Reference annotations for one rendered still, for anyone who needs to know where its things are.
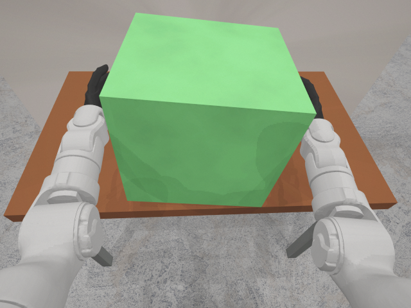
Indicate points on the table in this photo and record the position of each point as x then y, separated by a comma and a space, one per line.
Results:
291, 192

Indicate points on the robot right forearm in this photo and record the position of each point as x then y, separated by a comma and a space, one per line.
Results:
330, 177

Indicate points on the robot left hand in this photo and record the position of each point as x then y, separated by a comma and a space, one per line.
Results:
95, 86

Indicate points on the carton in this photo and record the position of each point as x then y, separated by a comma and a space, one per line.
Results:
203, 112

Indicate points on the left robot upper arm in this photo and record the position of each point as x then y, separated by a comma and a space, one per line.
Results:
56, 240

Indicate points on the right robot upper arm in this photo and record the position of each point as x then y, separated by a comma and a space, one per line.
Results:
358, 255

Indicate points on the robot left forearm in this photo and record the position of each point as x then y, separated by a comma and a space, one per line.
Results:
77, 166

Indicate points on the robot right hand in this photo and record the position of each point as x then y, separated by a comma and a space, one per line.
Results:
313, 97

